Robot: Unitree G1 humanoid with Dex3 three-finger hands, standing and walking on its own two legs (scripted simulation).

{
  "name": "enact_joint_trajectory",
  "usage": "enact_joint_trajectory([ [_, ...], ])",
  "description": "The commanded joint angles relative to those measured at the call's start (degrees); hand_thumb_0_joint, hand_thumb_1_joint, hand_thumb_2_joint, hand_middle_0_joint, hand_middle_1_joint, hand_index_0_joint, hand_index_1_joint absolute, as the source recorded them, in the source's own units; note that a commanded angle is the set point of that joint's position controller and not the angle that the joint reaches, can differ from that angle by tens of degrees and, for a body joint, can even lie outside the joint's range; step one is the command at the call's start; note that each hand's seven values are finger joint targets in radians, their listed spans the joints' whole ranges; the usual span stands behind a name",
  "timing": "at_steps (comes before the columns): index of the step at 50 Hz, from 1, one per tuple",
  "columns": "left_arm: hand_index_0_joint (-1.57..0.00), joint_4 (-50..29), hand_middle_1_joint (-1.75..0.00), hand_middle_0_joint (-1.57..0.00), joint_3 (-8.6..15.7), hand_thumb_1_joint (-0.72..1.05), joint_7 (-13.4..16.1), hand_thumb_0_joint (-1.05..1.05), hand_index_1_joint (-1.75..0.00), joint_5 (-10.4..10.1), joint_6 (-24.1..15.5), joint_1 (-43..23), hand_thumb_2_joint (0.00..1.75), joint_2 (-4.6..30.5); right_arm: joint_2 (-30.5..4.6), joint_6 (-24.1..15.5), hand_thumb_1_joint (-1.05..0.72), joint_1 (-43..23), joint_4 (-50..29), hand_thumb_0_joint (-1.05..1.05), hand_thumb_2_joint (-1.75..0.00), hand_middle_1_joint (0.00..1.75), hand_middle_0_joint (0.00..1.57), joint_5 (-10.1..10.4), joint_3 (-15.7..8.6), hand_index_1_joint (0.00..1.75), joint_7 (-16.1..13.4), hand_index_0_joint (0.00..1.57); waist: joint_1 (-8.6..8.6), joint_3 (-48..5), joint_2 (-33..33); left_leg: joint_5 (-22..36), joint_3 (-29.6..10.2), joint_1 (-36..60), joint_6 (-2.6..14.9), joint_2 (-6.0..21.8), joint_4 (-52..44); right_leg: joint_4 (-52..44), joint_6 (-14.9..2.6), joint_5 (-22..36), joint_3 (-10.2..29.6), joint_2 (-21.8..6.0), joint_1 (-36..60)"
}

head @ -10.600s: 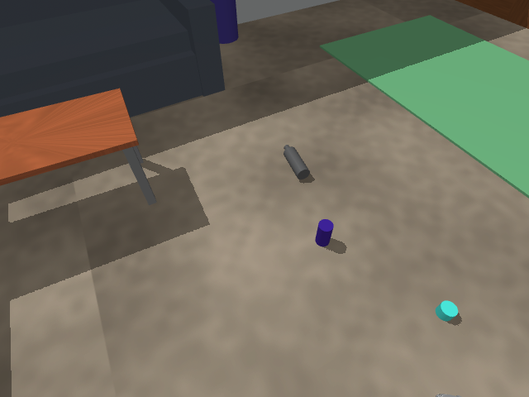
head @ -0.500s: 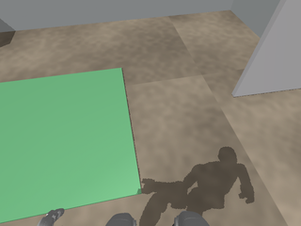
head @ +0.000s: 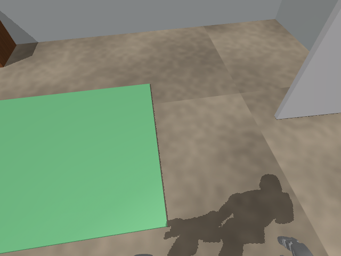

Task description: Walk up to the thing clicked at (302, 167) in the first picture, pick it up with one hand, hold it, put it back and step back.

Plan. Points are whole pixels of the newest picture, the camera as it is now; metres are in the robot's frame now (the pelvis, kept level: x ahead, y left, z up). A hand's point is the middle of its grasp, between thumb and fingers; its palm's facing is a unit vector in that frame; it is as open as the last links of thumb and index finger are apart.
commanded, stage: walk up
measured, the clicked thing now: out of the picture -0.78 +1.22 -0.74
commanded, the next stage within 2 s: stand in 0.32 s
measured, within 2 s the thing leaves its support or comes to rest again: neither
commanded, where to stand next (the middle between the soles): +0.06 +0.00 m, yaw -1 degrees
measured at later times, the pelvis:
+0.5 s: pelvis +0.01 +0.00 +0.01, yaw +0 degrees
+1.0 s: pelvis +0.03 +0.00 +0.01, yaw +0 degrees
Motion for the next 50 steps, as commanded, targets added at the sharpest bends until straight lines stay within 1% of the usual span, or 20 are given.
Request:
enact_joint_trajectory([
  [1,-0.20,-3.14,-0.30,-0.20,2.21,0.90,0.74,0.00,-0.30,-0.23,-1.55,-4.41,0.90,11.92,-12.25,-1.32,-0.90,-1.42,-1.26,0.00,-0.90,0.30,0.20,-0.13,-2.84,0.30,-1.27,0.20,-1.73,-6.57,-3.70,4.55,-5.88,4.60,2.39,5.54,-5.48,-7.93,-1.91,3.73,7.61,-7.04,0.64],
  [4,-0.20,-2.59,-0.30,-0.20,2.24,0.90,0.80,0.00,-0.30,-0.22,-1.38,-3.97,0.90,11.62,-12.10,-1.30,-0.90,-2.62,-0.75,0.00,-0.90,0.30,0.20,-0.33,-2.71,0.30,-1.22,0.20,-1.10,-6.79,-2.46,5.15,-5.84,5.10,2.27,5.87,-6.50,-8.15,-1.66,4.29,6.82,-6.77,1.55],
  [5,-0.20,-2.45,-0.30,-0.20,2.37,0.90,0.85,0.00,-0.30,-0.10,-1.31,-4.77,0.90,11.73,-12.01,-1.28,-0.90,-2.53,-0.41,0.00,-0.90,0.30,0.20,-0.43,-2.77,0.30,-1.25,0.20,-1.43,-6.84,-2.69,5.35,-5.93,4.30,2.28,6.00,-6.99,-8.08,-1.58,4.74,6.50,-6.81,2.63],
  [6,-0.20,-2.28,-0.30,-0.20,2.41,0.90,0.87,0.00,-0.30,-0.16,-1.27,-4.38,0.90,11.63,-11.79,-1.29,-0.90,-2.73,-0.26,0.00,-0.90,0.30,0.20,-0.38,-2.70,0.30,-1.26,0.20,-1.10,-6.57,-2.57,5.81,-5.79,4.86,2.11,5.96,-7.23,-8.12,-1.58,4.37,6.59,-6.74,2.11],
  [9,-0.20,-2.32,-0.30,-0.20,2.51,0.90,0.85,0.00,-0.30,-0.08,-1.10,-4.89,0.90,11.52,-11.82,-1.32,-0.90,-2.77,0.32,0.00,-0.90,0.30,0.20,-0.53,-2.64,0.30,-1.31,0.20,-1.13,-6.18,-1.80,4.77,-5.77,3.66,2.01,6.07,-8.16,-8.50,-1.61,3.88,6.44,-6.72,3.34],
  [15,-0.20,-2.04,-0.30,-0.20,2.60,0.90,0.78,0.00,-0.30,0.12,-0.78,-5.47,0.90,11.29,-11.84,-1.34,-0.90,-3.08,0.87,0.00,-0.90,0.30,0.20,-0.85,-2.63,0.30,-1.29,0.20,-1.20,-4.63,-0.07,-0.96,-6.60,1.36,1.83,6.07,-10.44,-9.01,-1.52,1.21,6.23,-6.16,3.32],
  [16,-0.20,-1.88,-0.30,-0.20,2.37,0.90,0.86,0.00,-0.30,0.71,-1.05,-5.08,0.90,11.80,-11.88,-1.18,-0.90,-2.96,0.70,0.00,-0.90,0.30,0.20,-1.23,-2.81,0.30,-1.19,0.20,-1.39,-5.75,1.07,-3.08,-6.56,1.99,1.39,6.17,-11.32,-8.43,-1.46,-1.06,6.12,-6.11,3.80],
  [17,-0.20,-1.91,-0.30,-0.20,2.46,0.90,0.93,0.00,-0.30,0.70,-1.16,-5.50,0.90,11.83,-12.08,-1.09,-0.90,-3.13,0.66,0.00,-0.90,0.30,0.20,-1.27,-2.93,0.30,-1.18,0.20,-1.39,-5.26,1.29,-4.34,-6.55,1.06,1.37,5.85,-11.24,-8.71,-1.40,-1.81,6.30,-6.06,3.75],
  [22,-0.20,-1.97,-0.30,-0.20,2.35,0.90,1.04,0.00,-0.30,0.70,-1.52,-5.57,0.90,11.80,-12.02,-1.11,-0.90,-2.45,0.75,0.00,-0.90,0.30,0.20,-1.13,-3.00,0.30,-1.14,0.20,-1.58,-5.78,-0.14,0.20,-6.17,2.83,1.50,5.93,-10.08,-9.11,-1.46,0.31,6.52,-6.59,3.58],
  [25,-0.20,-2.05,-0.30,-0.20,2.39,0.90,1.17,0.00,-0.30,0.63,-1.52,-6.04,0.90,12.05,-11.56,-1.05,-0.90,-1.20,0.99,0.00,-0.90,0.30,0.20,-1.22,-2.86,0.30,-1.13,0.20,-2.16,-5.11,-0.95,0.82,-5.90,2.88,1.43,5.77,-9.93,-9.40,-1.54,0.55,6.69,-6.69,2.99],
  [27,-0.20,-2.13,-0.30,-0.20,2.36,0.90,1.13,0.00,-0.30,0.50,-1.32,-6.17,0.90,11.62,-12.11,-1.13,-0.90,-0.93,1.10,0.00,-0.90,0.30,0.20,-1.36,-2.94,0.30,-1.25,0.20,-2.01,-5.35,-0.12,1.26,-6.15,2.29,1.52,6.24,-10.30,-8.53,-1.66,1.29,6.40,-6.53,4.07],
  [28,-0.20,-2.11,-0.30,-0.20,2.18,0.90,1.11,0.00,-0.30,0.49,-1.40,-5.48,0.90,11.49,-12.18,-1.17,-0.90,-1.59,1.00,0.00,-0.90,0.30,0.20,-1.30,-2.94,0.30,-1.25,0.20,-1.73,-5.74,0.28,2.40,-6.15,3.24,1.50,6.27,-10.15,-8.60,-1.60,2.05,6.38,-6.56,3.84],
  [30,-0.20,-2.29,-0.30,-0.20,2.17,0.90,1.18,0.00,-0.30,0.53,-1.60,-5.49,0.90,11.66,-12.07,-1.23,-0.90,-1.12,0.98,0.00,-0.90,0.30,0.20,-1.23,-2.98,0.30,-1.28,0.20,-1.99,-6.68,-0.99,5.95,-5.65,4.45,1.53,6.32,-9.09,-8.77,-1.57,4.39,6.47,-6.78,4.24],
  [33,-0.20,-2.25,-0.30,-0.20,2.17,0.90,1.26,0.00,-0.30,0.57,-1.55,-5.48,0.90,11.92,-11.97,-1.05,-0.90,-0.71,1.17,0.00,-0.90,0.30,0.20,-1.18,-2.92,0.30,-1.36,0.20,-2.13,-6.56,-1.30,5.65,-5.51,4.88,1.50,6.36,-9.02,-8.84,-1.46,3.84,6.23,-6.65,3.98],
  [37,-0.20,-2.03,-0.30,-0.20,2.12,0.90,1.25,0.00,-0.30,0.52,-1.27,-4.95,0.90,11.79,-11.94,-0.98,-0.90,-0.46,1.24,0.00,-0.90,0.30,0.20,-1.15,-2.81,0.30,-1.36,0.20,-2.15,-5.56,-1.22,3.28,-5.53,4.66,1.35,6.11,-9.97,-8.91,-1.46,2.92,6.13,-6.45,3.33],
  [38,-0.20,-2.11,-0.30,-0.20,2.00,0.90,1.30,0.00,-0.30,0.57,-1.36,-4.88,0.90,11.56,-12.12,-0.93,-0.90,-1.04,1.05,0.00,-0.90,0.30,0.20,-1.17,-2.83,0.30,-1.32,0.20,-2.01,-5.77,-1.12,4.22,-5.47,4.93,1.54,6.24,-9.54,-9.09,-1.44,3.48,6.04,-6.51,3.45],
  [42,-0.20,-2.12,-0.30,-0.20,1.99,0.90,1.34,0.00,-0.30,0.44,-1.32,-4.74,0.90,11.72,-12.04,-0.76,-0.90,-0.68,1.15,0.00,-0.90,0.30,0.20,-1.14,-2.79,0.30,-1.28,0.20,-2.19,-4.32,-1.03,1.62,-5.54,4.17,1.39,5.89,-10.16,-9.66,-1.25,1.22,6.15,-6.29,2.46],
  [47,-0.20,-2.48,-0.30,-0.20,2.20,0.90,1.38,0.00,-0.30,0.54,-1.46,-4.78,0.90,12.26,-11.93,-0.96,-0.90,-0.89,1.03,0.00,-0.90,0.30,0.20,-1.18,-2.82,0.30,-1.38,0.20,-2.02,-6.55,-1.34,7.52,-5.14,6.38,1.48,6.34,-9.09,-9.08,-1.50,5.56,6.20,-6.77,3.76],
  [48,-0.20,-2.40,-0.30,-0.20,2.16,0.90,1.47,0.00,-0.30,0.54,-1.51,-4.62,0.90,11.91,-12.00,-0.99,-0.90,-1.13,0.88,0.00,-0.90,0.30,0.20,-1.16,-2.85,0.30,-1.40,0.20,-2.00,-6.87,-0.70,9.31,-4.98,6.15,1.72,6.43,-8.49,-9.14,-1.42,7.84,6.12,-6.97,4.81],
  [50,-0.20,-2.30,-0.30,-0.20,2.15,0.90,1.44,0.00,-0.30,0.46,-1.48,-4.60,0.90,12.01,-11.91,-1.01,-0.90,-1.25,0.94,0.00,-0.90,0.30,0.20,-1.01,-2.72,0.30,-1.42,0.20,-2.07,-6.38,-0.66,8.87,-4.87,6.37,1.47,6.23,-8.86,-9.20,-1.31,7.45,6.07,-6.88,4.57],
])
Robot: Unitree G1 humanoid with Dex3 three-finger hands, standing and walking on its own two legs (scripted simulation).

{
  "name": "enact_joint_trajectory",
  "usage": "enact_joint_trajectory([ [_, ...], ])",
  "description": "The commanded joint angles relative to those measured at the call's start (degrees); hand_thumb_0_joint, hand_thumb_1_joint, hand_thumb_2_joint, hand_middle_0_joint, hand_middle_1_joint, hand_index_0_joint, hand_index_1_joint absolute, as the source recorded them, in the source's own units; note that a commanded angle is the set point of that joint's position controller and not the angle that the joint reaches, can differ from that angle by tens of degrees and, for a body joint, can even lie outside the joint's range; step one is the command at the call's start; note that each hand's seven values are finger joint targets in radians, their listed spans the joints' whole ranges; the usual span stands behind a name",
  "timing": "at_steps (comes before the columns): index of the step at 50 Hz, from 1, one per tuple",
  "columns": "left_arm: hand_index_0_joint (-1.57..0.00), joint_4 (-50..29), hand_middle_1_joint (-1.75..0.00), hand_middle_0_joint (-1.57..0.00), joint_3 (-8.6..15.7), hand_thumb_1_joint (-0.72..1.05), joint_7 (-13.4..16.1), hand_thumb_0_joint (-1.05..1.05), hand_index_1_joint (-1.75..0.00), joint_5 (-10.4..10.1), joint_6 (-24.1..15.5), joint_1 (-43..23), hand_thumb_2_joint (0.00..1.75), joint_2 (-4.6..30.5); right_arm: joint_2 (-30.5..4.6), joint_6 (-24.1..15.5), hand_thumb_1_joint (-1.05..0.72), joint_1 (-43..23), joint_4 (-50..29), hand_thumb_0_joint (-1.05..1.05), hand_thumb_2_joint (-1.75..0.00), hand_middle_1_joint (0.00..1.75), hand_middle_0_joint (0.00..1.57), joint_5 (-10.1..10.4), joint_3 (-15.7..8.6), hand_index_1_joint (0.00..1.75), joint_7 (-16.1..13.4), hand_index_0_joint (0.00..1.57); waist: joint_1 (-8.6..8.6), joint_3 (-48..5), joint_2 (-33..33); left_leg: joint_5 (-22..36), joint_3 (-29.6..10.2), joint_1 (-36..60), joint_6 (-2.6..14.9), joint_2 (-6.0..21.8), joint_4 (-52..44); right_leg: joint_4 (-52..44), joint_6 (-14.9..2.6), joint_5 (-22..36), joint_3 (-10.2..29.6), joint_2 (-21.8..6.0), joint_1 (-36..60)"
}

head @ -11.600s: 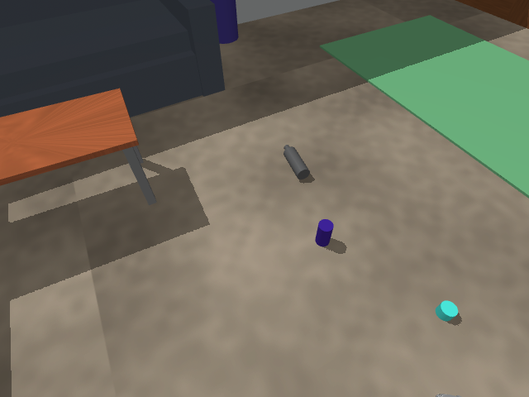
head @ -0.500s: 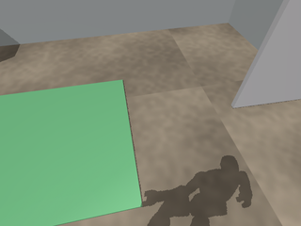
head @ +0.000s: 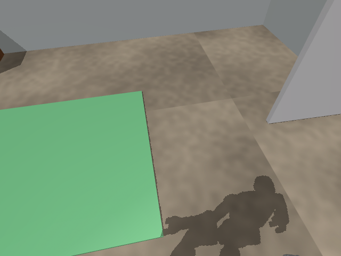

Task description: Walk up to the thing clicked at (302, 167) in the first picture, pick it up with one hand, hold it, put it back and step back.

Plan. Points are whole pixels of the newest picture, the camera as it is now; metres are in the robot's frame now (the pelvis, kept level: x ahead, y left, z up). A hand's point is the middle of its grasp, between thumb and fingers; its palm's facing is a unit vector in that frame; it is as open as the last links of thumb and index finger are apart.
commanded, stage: stand
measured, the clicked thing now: out of the picture -0.81 +1.21 -0.75
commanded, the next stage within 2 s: walk up in 0.32 s
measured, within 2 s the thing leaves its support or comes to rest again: neither
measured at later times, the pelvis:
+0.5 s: pelvis -0.01 -0.03 -0.01, yaw +12 degrees
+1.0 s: pelvis +0.01 -0.08 -0.03, yaw +36 degrees
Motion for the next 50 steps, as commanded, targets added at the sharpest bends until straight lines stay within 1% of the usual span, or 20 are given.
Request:
enact_joint_trajectory([
  [1,-0.20,-3.36,-0.30,-0.20,2.23,0.90,0.83,0.00,-0.30,-0.26,-1.31,-2.61,0.90,12.58,-11.85,-1.52,-0.90,-2.72,-3.15,0.00,-0.90,0.30,0.20,-0.11,-2.33,0.30,-1.14,0.20,-0.02,-5.01,-0.30,8.95,-5.56,1.66,1.71,6.68,-2.31,-3.26,-1.56,7.36,5.57,-6.82,1.01],
  [15,-0.20,-3.45,-0.30,-0.20,2.33,0.90,0.81,0.00,-0.30,-0.18,-1.11,-2.61,0.90,12.26,-11.92,-1.46,-0.90,-2.98,-3.34,0.00,-0.90,0.30,0.20,-0.05,-2.09,0.30,-1.29,0.20,0.06,-4.26,0.27,9.29,-5.26,1.73,1.48,6.40,-2.50,-3.80,-1.70,8.44,5.50,-6.80,1.45],
  [17,-0.20,-9.01,-0.30,-0.20,6.43,0.90,0.10,0.00,-0.30,-0.93,1.65,-6.55,0.90,14.98,-16.68,-0.01,-0.90,3.95,-6.37,0.00,-0.90,0.30,0.20,-0.11,-5.17,0.30,-1.70,0.20,-0.66,2.30,0.64,27.09,-15.70,-9.92,5.62,6.88,0.08,10.47,-1.38,3.86,-0.51,-0.77,1.65],
  [20,-0.20,-12.67,-0.30,-0.20,6.27,0.90,-0.25,0.00,-0.30,-0.32,3.01,-4.58,0.90,10.68,-19.35,0.14,-0.90,5.65,-9.35,0.00,-0.90,0.30,0.20,-0.97,-7.41,0.30,-2.21,0.20,-1.53,-2.30,10.32,32.39,-31.47,0.33,13.84,15.53,-3.01,24.29,-0.34,-20.09,2.86,3.81,-10.91],
  [21,-0.20,-13.98,-0.30,-0.20,6.18,0.90,-0.60,0.00,-0.30,-0.27,3.63,-3.26,0.90,9.64,-19.35,0.33,-0.90,4.23,-10.84,0.00,-0.90,0.30,0.20,-1.33,-7.94,0.30,-2.66,0.20,0.07,-4.76,11.58,25.28,-32.97,1.19,13.88,15.83,-3.61,26.80,-0.78,-21.59,7.74,2.40,-11.45],
  [26,-0.20,-16.27,-0.30,-0.20,6.59,0.90,-0.97,0.00,-0.30,0.31,2.98,2.54,0.90,11.12,-13.89,0.95,-0.90,-3.49,-17.84,0.00,-0.90,0.30,0.20,-0.94,-7.27,0.30,-2.91,0.20,6.66,-12.05,5.68,14.72,-19.01,-6.75,6.88,4.13,7.41,6.47,-4.44,-7.79,6.70,1.02,4.00],
  [27,-0.20,-15.95,-0.30,-0.20,7.41,0.90,-0.59,0.00,-0.30,0.72,2.68,4.81,0.90,13.26,-11.87,1.20,-0.90,-3.71,-19.00,0.00,-0.90,0.30,0.20,-0.91,-6.37,0.30,-2.44,0.20,8.28,-11.67,-0.47,8.37,-15.49,-15.10,5.27,-0.34,11.78,-0.29,-4.30,-3.60,9.25,-2.39,12.35],
  [28,-0.20,-16.74,-0.30,-0.20,8.49,0.90,-0.22,0.00,-0.30,1.88,2.44,4.15,0.90,17.80,-8.81,1.47,-0.90,-1.36,-20.14,0.00,-0.90,0.30,0.20,-0.72,-5.52,0.30,-2.12,0.20,7.27,-10.31,-14.59,-11.44,-7.67,-28.73,2.57,-7.80,20.13,-1.68,-7.25,4.46,19.37,-13.45,20.10],
  [29,-0.20,-19.50,-0.30,-0.20,8.62,0.90,-0.11,0.00,-0.30,2.30,2.68,-1.69,0.90,18.33,-8.27,1.71,-0.90,3.74,-19.88,0.00,-0.90,0.30,0.20,-1.47,-5.33,0.30,-2.45,0.20,3.90,-8.43,-15.65,-20.58,-5.93,-30.26,0.95,-4.28,26.98,-0.15,-10.33,7.58,20.15,-20.06,14.17],
  [31,-0.20,-22.79,-0.30,-0.20,8.41,0.90,-0.72,0.00,-0.30,2.41,2.35,-9.48,0.90,18.14,-12.54,2.67,-0.90,4.69,-20.38,0.00,-0.90,0.30,0.20,-1.84,-7.07,0.30,-1.64,0.20,1.31,-4.07,-12.02,-20.52,-3.46,-23.31,0.42,-0.61,39.24,-4.32,-17.66,2.27,22.30,-26.33,-2.95],
  [33,-0.20,-22.64,-0.30,-0.20,7.20,0.90,-0.46,0.00,-0.30,1.95,1.56,-8.59,0.90,13.81,-12.01,2.66,-0.90,4.46,-20.27,0.00,-0.90,0.30,0.20,-1.58,-7.13,0.30,0.33,0.20,0.61,0.83,-9.44,-12.86,-4.41,-20.31,0.76,0.66,37.79,-1.04,-12.81,6.88,11.69,-15.31,-5.13],
  [35,-0.20,-21.99,-0.30,-0.20,7.28,0.90,-0.13,0.00,-0.30,1.66,1.20,-6.53,0.90,13.11,-10.47,2.53,-0.90,8.00,-20.40,0.00,-0.90,0.30,0.20,-1.49,-6.08,0.30,1.56,0.20,-0.49,-0.61,-9.93,-7.83,-1.42,-23.44,1.49,-0.80,35.61,2.96,-8.22,19.39,3.74,-10.71,3.72],
  [37,-0.20,-22.70,-0.30,-0.20,7.61,0.90,-0.52,0.00,-0.30,1.66,1.02,-2.93,0.90,13.54,-10.08,2.74,-0.90,7.52,-21.68,0.00,-0.90,0.30,0.20,-1.01,-5.57,0.30,2.23,0.20,1.44,-1.81,-9.69,-6.98,1.64,-24.46,1.11,-0.62,30.47,4.53,-9.27,25.99,0.54,-10.79,10.98],
  [39,-0.20,-23.27,-0.30,-0.20,7.71,0.90,-0.85,0.00,-0.30,1.60,1.03,1.23,0.90,14.32,-9.66,2.66,-0.90,2.85,-24.06,0.00,-0.90,0.30,0.20,-0.95,-5.37,0.30,2.63,0.20,4.59,-0.14,-8.47,-8.10,2.25,-22.36,1.67,0.62,24.03,4.79,-9.68,20.67,-0.32,-12.55,10.07],
  [45,-0.20,-26.06,-0.30,-0.20,7.87,0.90,-0.97,0.00,-0.30,1.40,1.42,0.34,0.90,16.89,-11.87,2.57,-0.90,7.50,-25.71,0.00,-0.90,0.30,0.20,-1.40,-7.24,0.30,2.36,0.20,0.67,-0.85,-5.96,-9.66,6.37,-7.56,3.88,-1.40,16.56,12.08,-6.43,17.65,-4.40,-16.54,-0.90],
  [46,-0.20,-26.73,-0.30,-0.20,7.54,0.90,-0.98,0.00,-0.30,1.09,1.46,0.41,0.90,16.39,-12.56,2.40,-0.90,11.25,-25.28,0.00,-0.90,0.30,0.20,-1.91,-7.98,0.30,1.94,0.20,-1.77,-3.99,-2.15,-8.36,5.50,-0.23,5.75,-2.21,11.28,20.59,-5.31,17.99,-7.28,-15.23,-3.85],
  [47,-0.20,-26.98,-0.30,-0.20,6.99,0.90,-0.93,0.00,-0.30,0.60,1.49,2.82,0.90,14.02,-15.09,2.19,-0.90,14.29,-25.01,0.00,-0.90,0.30,0.20,-2.26,-9.12,0.30,1.32,0.20,-3.38,-7.22,7.15,-8.81,-4.34,8.65,9.76,0.36,5.94,36.24,-1.92,9.16,-10.42,-9.37,-10.96],
  [48,-0.20,-29.04,-0.30,-0.20,6.24,0.90,-1.30,0.00,-0.30,0.20,1.51,1.70,0.90,10.28,-20.91,2.26,-0.90,13.16,-27.30,0.00,-0.90,0.30,0.20,-2.37,-10.46,0.30,0.78,0.20,-3.02,-5.62,21.67,0.27,-30.16,12.83,17.52,12.51,1.67,46.89,1.84,-23.66,-10.93,3.94,-27.52],
  [49,-0.20,-29.76,-0.30,-0.20,6.84,0.90,-1.22,0.00,-0.30,0.47,1.24,-1.24,0.90,12.88,-21.67,2.27,-0.90,13.41,-27.89,0.00,-0.90,0.30,0.20,-1.97,-10.85,0.30,0.68,0.20,-3.60,-5.90,17.25,0.99,-42.20,7.91,22.04,17.23,-1.75,47.12,0.66,-29.25,2.32,1.57,-25.69],
  [50,-0.20,-29.51,-0.30,-0.20,7.18,0.90,-1.28,0.00,-0.30,0.63,0.53,-1.75,0.90,15.22,-21.14,2.48,-0.90,11.18,-28.91,0.00,-0.90,0.30,0.20,-1.51,-10.71,0.30,0.31,0.20,-2.78,-3.63,13.69,2.37,-40.74,2.02,22.33,17.60,-2.23,46.31,0.23,-30.04,6.26,-0.58,-22.75],
])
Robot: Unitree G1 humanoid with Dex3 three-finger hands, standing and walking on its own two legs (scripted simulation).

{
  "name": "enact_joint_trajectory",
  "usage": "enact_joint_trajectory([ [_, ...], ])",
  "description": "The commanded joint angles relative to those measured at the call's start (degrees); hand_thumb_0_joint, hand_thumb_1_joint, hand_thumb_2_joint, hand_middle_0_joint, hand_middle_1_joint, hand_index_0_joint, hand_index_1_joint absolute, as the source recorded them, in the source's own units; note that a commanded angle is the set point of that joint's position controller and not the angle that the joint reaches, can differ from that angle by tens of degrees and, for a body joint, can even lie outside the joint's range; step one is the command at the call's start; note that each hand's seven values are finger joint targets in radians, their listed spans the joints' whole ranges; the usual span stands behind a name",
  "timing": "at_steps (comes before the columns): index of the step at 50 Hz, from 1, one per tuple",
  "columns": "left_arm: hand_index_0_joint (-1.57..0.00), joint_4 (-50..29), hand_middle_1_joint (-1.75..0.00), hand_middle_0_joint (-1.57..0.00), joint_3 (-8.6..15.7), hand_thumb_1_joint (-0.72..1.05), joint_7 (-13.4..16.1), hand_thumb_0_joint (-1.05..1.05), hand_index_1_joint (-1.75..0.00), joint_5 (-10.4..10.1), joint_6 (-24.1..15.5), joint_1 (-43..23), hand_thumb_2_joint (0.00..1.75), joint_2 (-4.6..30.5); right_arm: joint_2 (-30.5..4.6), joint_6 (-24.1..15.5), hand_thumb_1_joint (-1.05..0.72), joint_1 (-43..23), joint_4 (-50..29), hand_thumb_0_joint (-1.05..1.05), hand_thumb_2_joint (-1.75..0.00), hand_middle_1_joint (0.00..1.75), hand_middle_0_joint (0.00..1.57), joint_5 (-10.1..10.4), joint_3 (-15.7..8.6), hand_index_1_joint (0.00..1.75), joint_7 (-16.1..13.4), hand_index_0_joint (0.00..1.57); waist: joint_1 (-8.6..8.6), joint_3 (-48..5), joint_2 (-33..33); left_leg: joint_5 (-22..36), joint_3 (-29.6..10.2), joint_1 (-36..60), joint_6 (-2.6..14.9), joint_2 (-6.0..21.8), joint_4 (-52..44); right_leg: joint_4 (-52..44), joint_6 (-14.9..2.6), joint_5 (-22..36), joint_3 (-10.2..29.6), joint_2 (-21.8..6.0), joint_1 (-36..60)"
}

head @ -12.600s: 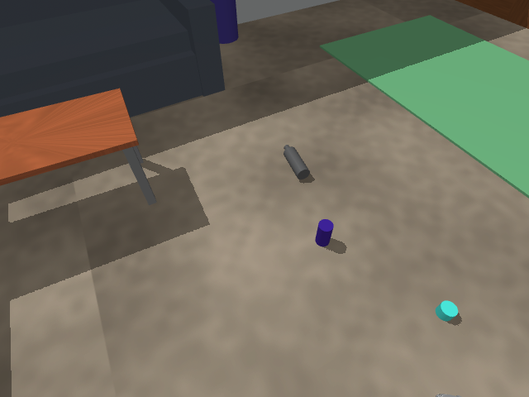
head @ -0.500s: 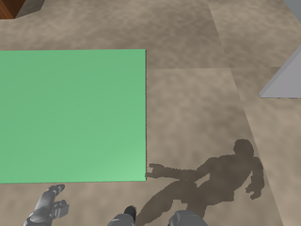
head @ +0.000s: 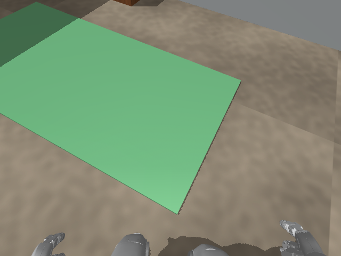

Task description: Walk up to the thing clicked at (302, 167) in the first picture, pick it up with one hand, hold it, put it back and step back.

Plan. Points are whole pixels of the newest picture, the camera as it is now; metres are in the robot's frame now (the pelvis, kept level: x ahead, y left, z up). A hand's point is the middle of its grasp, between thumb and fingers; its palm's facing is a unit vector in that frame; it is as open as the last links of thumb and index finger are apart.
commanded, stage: walk up
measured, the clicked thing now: out of the picture +0.11 +1.53 -0.71
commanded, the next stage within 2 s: none
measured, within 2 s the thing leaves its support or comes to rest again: neither
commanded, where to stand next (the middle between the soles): +0.07 +0.03 m, yaw +80 degrees
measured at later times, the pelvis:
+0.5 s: pelvis +0.02 -0.06 +0.02, yaw +30 degrees
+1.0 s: pelvis +0.03 -0.01 +0.01, yaw +52 degrees
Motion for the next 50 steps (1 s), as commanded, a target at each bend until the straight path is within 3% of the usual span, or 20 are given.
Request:
enact_joint_trajectory([
  [1,-0.20,-9.52,-0.30,-0.20,2.44,0.90,0.02,0.00,-0.30,-0.74,-3.74,-3.81,0.90,10.94,-16.97,-0.87,-0.90,3.36,-6.80,0.00,-0.90,0.30,0.20,0.28,-5.50,0.30,-2.55,0.20,-3.64,-11.82,15.07,9.50,-33.34,12.82,16.97,16.28,-20.29,10.61,1.49,-4.66,15.12,1.57,-16.16],
  [3,-0.20,-7.61,-0.30,-0.20,2.38,0.90,-0.07,0.00,-0.30,-1.11,-3.38,1.41,0.90,10.39,-14.27,-0.96,-0.90,-0.24,-8.95,0.00,-0.90,0.30,0.20,0.57,-4.21,0.30,-2.49,0.20,-0.99,-10.80,15.47,8.06,-22.63,12.70,10.59,10.37,-18.71,3.73,0.61,1.97,12.53,1.29,-16.04],
  [9,-0.20,-7.28,-0.30,-0.20,2.77,0.90,2.20,0.00,-0.30,-1.79,-4.10,3.90,0.90,9.23,-15.06,-0.47,-0.90,0.30,-12.40,0.00,-0.90,0.30,0.20,-1.53,-5.57,0.30,-0.50,0.20,-2.07,-9.87,17.74,19.59,-25.86,-1.45,8.76,6.15,-16.39,-10.50,0.90,6.55,8.89,7.23,-2.17],
  [12,-0.20,-5.12,-0.30,-0.20,3.93,0.90,3.71,0.00,-0.30,-1.69,-4.68,10.39,0.90,10.42,-12.75,-0.35,-0.90,-4.04,-15.11,0.00,-0.90,0.30,0.20,-1.06,-4.76,0.30,-0.06,0.20,3.05,-13.79,11.28,9.86,-23.25,-11.58,4.19,0.39,-7.92,-24.68,-1.42,21.60,9.83,6.32,12.22],
  [13,-0.20,-4.96,-0.30,-0.20,5.02,0.90,4.15,0.00,-0.30,-1.15,-4.83,13.29,0.90,14.56,-10.11,-0.30,-0.90,-3.92,-15.91,0.00,-0.90,0.30,0.20,-0.82,-3.95,0.30,-0.11,0.20,5.42,-14.19,0.44,-1.69,-18.34,-18.53,1.52,-3.95,1.54,-33.17,-4.02,18.66,20.65,-3.51,17.14],
  [14,-0.20,-6.91,-0.30,-0.20,5.90,0.90,4.47,0.00,-0.30,0.10,-5.06,8.99,0.90,19.50,-8.96,-0.07,-0.90,0.52,-14.85,0.00,-0.90,0.30,0.20,-0.93,-3.81,0.30,-0.34,0.20,2.68,-13.77,-8.32,-12.53,-13.35,-21.39,-2.46,-6.12,14.26,-37.73,-9.25,16.08,36.22,-20.75,12.49],
  [15,-0.20,-9.13,-0.30,-0.20,5.79,0.90,4.54,0.00,-0.30,0.34,-5.02,1.64,0.90,18.97,-12.77,0.51,-0.90,4.14,-12.86,0.00,-0.90,0.30,0.20,-1.51,-4.95,0.30,-0.69,0.20,-0.12,-11.92,-2.47,-12.72,-12.54,-18.20,-3.97,-0.43,23.12,-39.95,-14.27,8.28,37.86,-26.40,3.68],
  [16,-0.20,-9.89,-0.30,-0.20,5.76,0.90,4.32,0.00,-0.30,0.32,-5.18,-2.13,0.90,18.87,-15.21,0.96,-0.90,5.84,-11.80,0.00,-0.90,0.30,0.20,-1.36,-5.93,0.30,-0.39,0.20,-2.33,-9.14,-2.53,-10.90,-12.02,-15.86,-3.44,1.83,26.68,-40.15,-16.78,5.48,37.62,-27.25,-1.89],
  [19,-0.20,-8.55,-0.30,-0.20,4.44,0.90,4.28,0.00,-0.30,0.37,-6.40,-2.22,0.90,13.56,-14.30,0.60,-0.90,4.61,-9.61,0.00,-0.90,0.30,0.20,-1.16,-6.00,0.30,1.53,0.20,-2.77,-5.82,-0.78,-1.46,-11.28,-14.19,-3.38,2.45,28.45,-35.58,-9.43,14.41,19.27,-13.93,-2.91],
  [22,-0.20,-7.45,-0.30,-0.20,4.79,0.90,3.31,0.00,-0.30,0.42,-6.61,2.69,0.90,13.77,-11.55,0.09,-0.90,3.81,-9.47,0.00,-0.90,0.30,0.20,-0.28,-4.58,0.30,2.50,0.20,0.11,-7.16,-4.19,0.37,-7.12,-17.27,-3.22,2.70,20.78,-32.39,-7.61,23.41,11.84,-10.75,7.79],
  [28,-0.20,-9.61,-0.30,-0.20,5.30,0.90,1.26,0.00,-0.30,1.21,-6.36,5.58,0.90,16.36,-11.47,-0.44,-0.90,-1.44,-9.66,0.00,-0.90,0.30,0.20,0.27,-4.43,0.30,1.56,0.20,3.52,-6.71,-7.30,-3.31,-1.23,-12.27,-3.10,4.54,8.15,-32.09,-8.86,23.12,8.42,-15.10,8.02],
  [33,-0.20,-10.54,-0.30,-0.20,4.38,0.90,0.17,0.00,-0.30,0.36,-5.11,1.49,0.90,18.63,-12.86,-1.82,-0.90,6.43,-5.43,0.00,-0.90,0.30,0.20,0.75,-5.49,0.30,0.27,0.20,-2.01,-11.94,-2.22,-4.14,2.42,3.20,-1.49,2.15,-2.80,-21.94,-8.25,17.45,2.66,-17.10,-0.25],
  [35,-0.20,-10.87,-0.30,-0.20,2.16,0.90,0.06,0.00,-0.30,-0.56,-4.24,3.86,0.90,12.91,-16.80,-2.66,-0.90,13.99,-2.95,0.00,-0.90,0.30,0.20,0.16,-7.08,0.30,-1.33,0.20,-6.44,-14.03,13.34,-4.46,-6.32,17.17,2.14,1.90,-13.56,0.42,-3.42,13.86,-0.83,-10.68,-11.99],
  [36,-0.20,-11.77,-0.30,-0.20,0.66,0.90,-0.05,0.00,-0.30,-0.77,-3.86,5.43,0.90,8.66,-22.02,-2.99,-0.90,12.56,-4.32,0.00,-0.90,0.30,0.20,-0.48,-7.93,0.30,-2.17,0.20,-5.08,-10.81,27.27,-2.30,-28.71,19.54,6.90,12.45,-19.52,13.11,0.24,-3.28,-0.64,-2.13,-27.07],
  [37,-0.20,-12.24,-0.30,-0.20,0.92,0.90,0.30,0.00,-0.30,-0.78,-3.67,5.84,0.90,10.63,-23.64,-3.52,-0.90,9.50,-7.00,0.00,-0.90,0.30,0.20,-0.29,-7.71,0.30,-2.51,0.20,-3.45,-11.18,20.74,-2.89,-41.61,14.21,12.50,18.93,-20.10,15.06,1.30,-4.08,6.69,-1.31,-28.38],
  [38,-0.20,-12.33,-0.30,-0.20,1.94,0.90,0.86,0.00,-0.30,-0.73,-3.87,1.06,0.90,15.04,-24.52,-3.12,-0.90,9.75,-6.02,0.00,-0.90,0.30,0.20,0.74,-7.76,0.30,-2.16,0.20,-5.74,-9.88,20.20,-10.39,-43.75,6.60,15.49,20.05,-24.18,15.06,0.27,-2.51,10.73,-2.22,-23.49],
  [39,-0.20,-11.16,-0.30,-0.20,1.88,0.90,0.82,0.00,-0.30,-0.77,-4.17,2.00,0.90,16.04,-21.74,-2.99,-0.90,6.93,-5.91,0.00,-0.90,0.30,0.20,0.93,-7.00,0.30,-2.41,0.20,-3.76,-7.18,15.81,-8.90,-37.23,5.32,14.16,16.65,-22.82,13.88,0.25,0.49,11.75,-2.76,-22.56],
  [41,-0.20,-8.34,-0.30,-0.20,2.20,0.90,0.41,0.00,-0.30,-1.01,-4.62,7.69,0.90,14.64,-17.49,-3.42,-0.90,4.42,-7.73,0.00,-0.90,0.30,0.20,1.48,-5.18,0.30,-3.20,0.20,-1.63,-8.57,16.92,4.21,-24.51,10.33,10.40,10.27,-15.49,9.39,0.17,4.51,12.82,-3.42,-23.37],
  [42,-0.20,-7.64,-0.30,-0.20,2.33,0.90,0.44,0.00,-0.30,-1.00,-4.64,8.49,0.90,14.46,-17.00,-3.98,-0.90,5.84,-7.71,0.00,-0.90,0.30,0.20,1.83,-4.90,0.30,-3.44,0.20,-1.67,-9.61,17.21,9.37,-22.97,10.37,10.07,9.33,-13.47,8.22,0.10,6.15,12.02,-2.94,-22.30],
  [50,-0.20,-8.92,-0.30,-0.20,1.75,0.90,2.29,0.00,-0.30,-1.24,-5.58,5.71,0.90,11.16,-17.07,-4.69,-0.90,9.32,-9.34,0.00,-0.90,0.30,0.20,0.29,-4.94,0.30,-4.20,0.20,-2.59,-9.98,16.09,41.67,-26.62,2.20,11.51,8.87,-5.77,-2.55,-1.30,7.58,10.02,2.23,-12.10],
])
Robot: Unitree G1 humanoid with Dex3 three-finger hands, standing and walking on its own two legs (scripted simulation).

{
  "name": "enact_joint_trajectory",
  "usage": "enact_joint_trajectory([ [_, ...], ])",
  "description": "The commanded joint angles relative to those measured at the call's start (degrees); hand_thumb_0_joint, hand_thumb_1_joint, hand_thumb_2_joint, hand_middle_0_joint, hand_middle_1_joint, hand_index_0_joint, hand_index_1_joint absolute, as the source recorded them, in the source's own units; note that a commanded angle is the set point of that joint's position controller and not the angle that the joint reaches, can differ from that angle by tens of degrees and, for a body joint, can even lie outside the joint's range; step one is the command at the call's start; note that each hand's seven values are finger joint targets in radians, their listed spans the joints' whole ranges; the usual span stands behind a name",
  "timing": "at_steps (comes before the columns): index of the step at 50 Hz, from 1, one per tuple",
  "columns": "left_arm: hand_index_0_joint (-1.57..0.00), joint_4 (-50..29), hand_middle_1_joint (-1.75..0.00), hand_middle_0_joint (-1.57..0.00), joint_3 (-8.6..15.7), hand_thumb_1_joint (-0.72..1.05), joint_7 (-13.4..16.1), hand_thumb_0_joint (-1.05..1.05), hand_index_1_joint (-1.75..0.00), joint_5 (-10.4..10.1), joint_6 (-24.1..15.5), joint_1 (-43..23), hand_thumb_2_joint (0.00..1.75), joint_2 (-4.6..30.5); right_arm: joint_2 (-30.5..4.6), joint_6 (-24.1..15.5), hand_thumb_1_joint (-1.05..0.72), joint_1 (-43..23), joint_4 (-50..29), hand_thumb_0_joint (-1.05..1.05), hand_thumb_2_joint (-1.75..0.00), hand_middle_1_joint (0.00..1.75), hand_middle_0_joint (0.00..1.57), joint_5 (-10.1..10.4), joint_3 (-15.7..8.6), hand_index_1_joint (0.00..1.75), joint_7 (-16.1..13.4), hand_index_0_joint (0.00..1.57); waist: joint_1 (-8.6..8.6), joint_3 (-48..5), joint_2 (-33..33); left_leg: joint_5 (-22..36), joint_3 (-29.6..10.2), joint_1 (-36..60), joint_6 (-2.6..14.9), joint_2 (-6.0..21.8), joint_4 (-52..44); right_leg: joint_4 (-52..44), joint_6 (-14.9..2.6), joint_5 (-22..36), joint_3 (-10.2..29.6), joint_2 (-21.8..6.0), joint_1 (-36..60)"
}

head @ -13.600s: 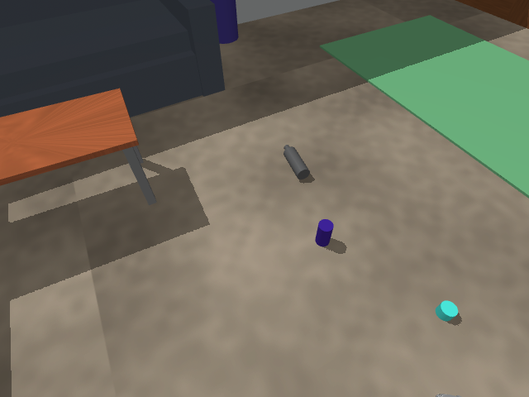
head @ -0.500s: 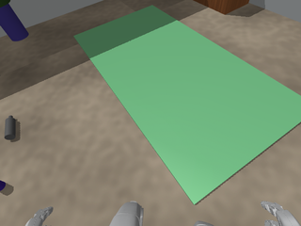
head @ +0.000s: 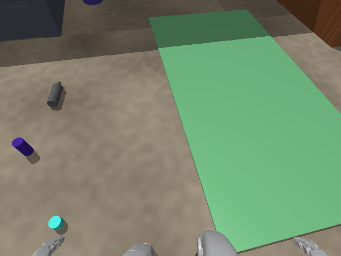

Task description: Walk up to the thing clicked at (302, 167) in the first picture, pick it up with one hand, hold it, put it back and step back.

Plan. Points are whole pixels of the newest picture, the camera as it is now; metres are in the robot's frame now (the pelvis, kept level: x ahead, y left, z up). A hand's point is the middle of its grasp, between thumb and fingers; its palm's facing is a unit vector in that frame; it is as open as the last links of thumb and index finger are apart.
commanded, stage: walk up
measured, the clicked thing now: (55, 93) +1.26 +0.88 -0.72
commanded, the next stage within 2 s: stand in 1.98 s
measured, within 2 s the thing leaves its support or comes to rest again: neither
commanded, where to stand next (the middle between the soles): +0.06 -0.01 m, yaw +28 degrees
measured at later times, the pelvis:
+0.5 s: pelvis -0.01 -0.01 -0.01, yaw +17 degrees
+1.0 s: pelvis -0.01 -0.03 +0.00, yaw +27 degrees
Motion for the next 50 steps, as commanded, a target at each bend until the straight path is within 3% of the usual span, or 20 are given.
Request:
enact_joint_trajectory([
  [1,-0.20,-5.41,-0.30,-0.20,3.86,0.90,1.88,0.00,-0.30,-0.71,-2.56,1.30,0.90,9.61,-14.32,-1.76,-0.90,0.16,-6.13,0.00,-0.90,0.30,0.20,-0.57,-5.32,0.30,-1.68,0.20,0.30,-7.12,12.33,42.84,-16.33,0.92,11.42,11.86,-4.54,-5.32,-1.26,2.43,-0.94,3.34,4.42],
  [4,-0.20,-4.07,-0.30,-0.20,4.67,0.90,2.48,0.00,-0.30,-0.34,-3.34,6.37,0.90,10.95,-12.03,-0.99,-0.90,-3.61,-7.92,0.00,-0.90,0.30,0.20,0.69,-4.56,0.30,-1.75,0.20,4.50,-11.54,6.32,28.87,-11.54,-4.73,5.08,5.71,5.76,-22.99,-4.03,17.12,1.56,2.47,18.69],
  [5,-0.20,-3.86,-0.30,-0.20,5.88,0.90,2.81,0.00,-0.30,0.46,-3.49,9.09,0.90,15.61,-8.98,-0.98,-0.90,-4.76,-8.93,0.00,-0.90,0.30,0.20,1.42,-3.61,0.30,-1.91,0.20,6.69,-13.68,-4.20,16.18,-4.68,-13.47,1.47,0.11,15.68,-26.43,-7.51,21.06,14.09,-9.15,26.00],
  [6,-0.20,-4.86,-0.30,-0.20,6.23,0.90,2.82,0.00,-0.30,0.86,-3.21,5.74,0.90,17.63,-7.61,-0.46,-0.90,-1.92,-8.05,0.00,-0.90,0.30,0.20,0.78,-3.22,0.30,-2.50,0.20,4.48,-10.55,-11.03,-15.05,0.78,-20.64,-0.54,-3.42,23.21,-31.72,-12.22,23.38,27.95,-22.45,25.21],
  [7,-0.20,-6.23,-0.30,-0.20,6.61,0.90,2.54,0.00,-0.30,0.75,-2.78,-0.46,0.90,19.38,-11.95,0.39,-0.90,0.59,-6.37,0.00,-0.90,0.30,0.20,-0.08,-4.48,0.30,-3.07,0.20,2.71,-10.07,-9.96,-18.13,0.16,-19.75,-0.64,1.48,32.52,-33.96,-18.78,17.02,35.12,-28.24,19.90],
  [8,-0.20,-6.84,-0.30,-0.20,6.68,0.90,2.50,0.00,-0.30,0.44,-2.71,-3.37,0.90,18.04,-13.88,0.49,-0.90,1.90,-4.97,0.00,-0.90,0.30,0.20,-0.39,-5.08,0.30,-2.96,0.20,1.51,-7.16,-8.09,-15.88,-0.79,-19.36,-1.28,3.43,34.55,-34.64,-19.52,13.75,33.76,-27.82,16.68],
  [12,-0.20,-4.73,-0.30,-0.20,5.54,0.90,2.43,0.00,-0.30,0.93,-2.75,-2.80,0.90,13.94,-12.11,0.12,-0.90,1.26,-2.19,0.00,-0.90,0.30,0.20,-0.06,-5.28,0.30,-0.48,0.20,1.57,-2.08,-8.49,-3.67,2.68,-15.35,-1.83,3.83,29.18,-31.10,-10.00,5.13,7.82,-11.22,10.35],
  [18,-0.20,-5.81,-0.30,-0.20,6.15,0.90,0.55,0.00,-0.30,1.67,-1.64,-1.75,0.90,15.17,-10.77,-1.44,-0.90,-1.81,0.46,0.00,-0.90,0.30,0.20,0.48,-4.13,0.30,0.12,0.20,4.64,-3.75,-14.27,-7.52,9.98,-8.47,-3.07,3.56,8.28,-29.49,-11.35,0.72,2.19,-11.60,13.02],
  [22,-0.20,-5.25,-0.30,-0.20,4.93,0.90,-0.08,0.00,-0.30,0.28,0.12,-1.64,0.90,13.79,-10.51,-2.71,-0.90,2.10,3.88,0.00,-0.90,0.30,0.20,0.55,-4.14,0.30,-1.31,0.20,1.98,-7.33,-6.47,3.76,13.13,5.85,-2.09,1.17,-3.84,-18.01,-8.13,9.19,-1.59,-12.19,7.77],
  [24,-0.20,-4.92,-0.30,-0.20,3.30,0.90,0.03,0.00,-0.30,-0.42,1.01,-0.13,0.90,9.10,-14.18,-3.54,-0.90,4.04,4.55,0.00,-0.90,0.30,0.20,-0.26,-4.98,0.30,-2.38,0.20,0.17,-7.55,6.92,-5.14,-2.20,10.46,1.92,6.89,-13.46,-3.12,-3.35,-0.51,-4.59,-7.40,-0.60],
  [25,-0.20,-6.13,-0.30,-0.20,2.56,0.90,-0.05,0.00,-0.30,-0.91,1.34,-0.57,0.90,6.32,-19.36,-3.84,-0.90,2.18,2.75,0.00,-0.90,0.30,0.20,-1.35,-5.65,0.30,-2.78,0.20,0.92,-4.97,17.02,-7.68,-27.36,10.15,7.73,20.45,-19.44,6.66,0.39,-7.73,-4.84,-0.03,-12.57],
  [27,-0.20,-4.27,-0.30,-0.20,3.98,0.90,1.17,0.00,-0.30,-0.51,1.00,-3.91,0.90,12.90,-21.06,-3.62,-0.90,-1.18,3.11,0.00,-0.90,0.30,0.20,-0.38,-5.80,0.30,-3.14,0.20,-0.30,-0.45,12.56,-4.03,-31.92,-2.29,15.78,24.85,-20.07,8.42,-0.10,-8.08,2.89,-3.06,-6.14],
  [30,-0.20,-0.91,-0.30,-0.20,4.11,0.90,0.98,0.00,-0.30,-1.35,0.59,1.78,0.90,11.00,-14.16,-4.29,-0.90,-3.51,3.08,0.00,-0.90,0.30,0.20,0.14,-3.10,0.30,-3.77,0.20,2.51,-4.01,12.83,24.16,-11.71,5.32,10.17,15.41,-9.62,4.13,-0.53,-2.04,2.75,-2.56,-4.81],
  [36,-0.20,1.24,-0.30,-0.20,3.52,0.90,1.32,0.00,-0.30,-1.10,-0.20,1.08,0.90,9.42,-14.02,-3.63,-0.90,-2.89,3.47,0.00,-0.90,0.30,0.20,0.35,-2.87,0.30,-3.67,0.20,1.27,-9.11,15.29,32.46,-10.36,3.23,10.52,14.38,-4.98,-5.25,-0.76,-1.41,-1.04,0.67,5.58],
  [39,-0.20,3.86,-0.30,-0.20,3.61,0.90,1.68,0.00,-0.30,-0.86,-1.43,4.16,0.90,9.42,-12.77,-2.34,-0.90,-6.42,3.00,0.00,-0.90,0.30,0.20,1.13,-2.29,0.30,-3.42,0.20,3.91,-10.24,11.82,26.20,-6.07,-1.70,6.96,9.78,2.81,-21.23,-2.26,12.04,-2.56,2.37,15.51],
  [41,-0.20,3.53,-0.30,-0.20,4.93,0.90,2.05,0.00,-0.30,0.56,-2.36,3.66,0.90,16.22,-8.40,-1.88,-0.90,-7.22,1.87,0.00,-0.90,0.30,0.20,1.93,-1.37,0.30,-3.43,0.20,4.21,-8.60,-3.52,7.67,-0.28,-13.23,1.66,0.84,15.32,-28.96,-8.19,15.71,17.99,-12.18,19.12],
  [42,-0.20,2.52,-0.30,-0.20,5.55,0.90,1.73,0.00,-0.30,0.52,-2.19,-1.60,0.90,19.25,-10.33,-1.49,-0.90,-5.95,3.11,0.00,-0.90,0.30,0.20,1.46,-2.29,0.30,-4.02,0.20,2.92,-7.01,-10.35,-16.55,2.93,-12.10,0.60,1.51,20.92,-32.91,-15.44,11.17,27.06,-21.90,12.37],
  [43,-0.20,1.54,-0.30,-0.20,5.42,0.90,1.61,0.00,-0.30,0.59,-2.04,-5.55,0.90,18.71,-12.44,-1.55,-0.90,-4.58,4.80,0.00,-0.90,0.30,0.20,0.88,-2.96,0.30,-4.01,0.20,1.31,-2.97,-10.51,-17.63,2.10,-9.56,0.14,4.34,22.65,-34.70,-17.28,8.02,29.08,-23.99,6.47],
  [45,-0.20,1.90,-0.30,-0.20,4.28,0.90,1.48,0.00,-0.30,0.71,-1.93,-6.62,0.90,14.67,-13.33,-1.95,-0.90,-5.07,6.70,0.00,-0.90,0.30,0.20,1.20,-3.33,0.30,-2.68,0.20,0.48,1.07,-5.12,-12.99,4.56,-7.54,0.66,4.12,16.75,-32.00,-12.09,4.55,13.64,-15.28,4.06],
  [50,-0.20,3.44,-0.30,-0.20,3.56,0.90,0.74,0.00,-0.30,0.82,-1.43,-6.39,0.90,13.50,-9.06,-2.50,-0.90,-1.98,9.95,0.00,-0.90,0.30,0.20,0.73,-2.73,0.30,-1.00,0.20,0.41,-3.17,-9.18,-0.80,10.87,3.26,-0.07,1.84,-2.19,-25.79,-7.47,-0.92,4.34,-8.13,4.13],
])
